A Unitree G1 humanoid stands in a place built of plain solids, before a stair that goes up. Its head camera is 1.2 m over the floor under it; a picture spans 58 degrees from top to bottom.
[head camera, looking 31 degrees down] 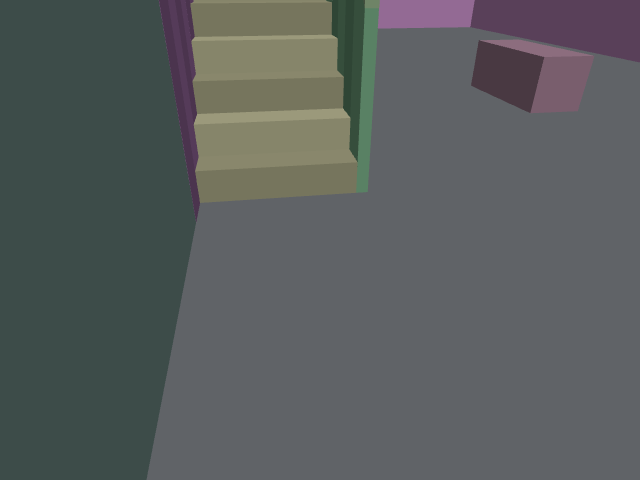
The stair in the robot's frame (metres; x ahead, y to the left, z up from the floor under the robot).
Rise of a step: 0.21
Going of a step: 0.25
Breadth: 1.00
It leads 9 degrees to the left of straight ahead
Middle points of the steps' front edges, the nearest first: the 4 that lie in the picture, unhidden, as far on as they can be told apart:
2.52 0.26 0.21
2.77 0.30 0.42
3.02 0.33 0.64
3.26 0.37 0.85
